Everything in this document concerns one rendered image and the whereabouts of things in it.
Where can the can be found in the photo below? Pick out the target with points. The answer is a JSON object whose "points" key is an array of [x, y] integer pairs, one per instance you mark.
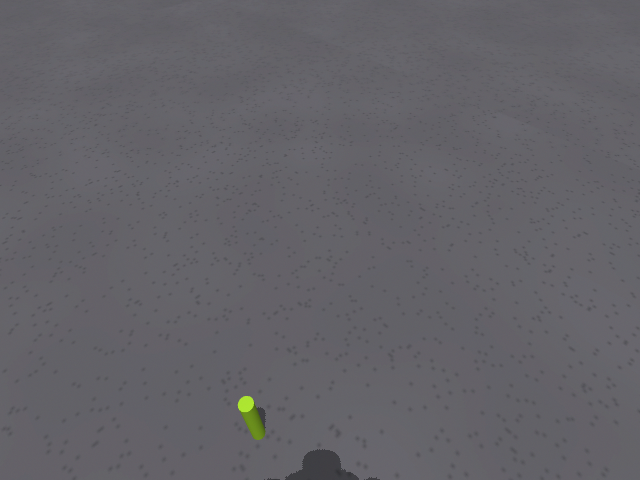
{"points": [[251, 417]]}

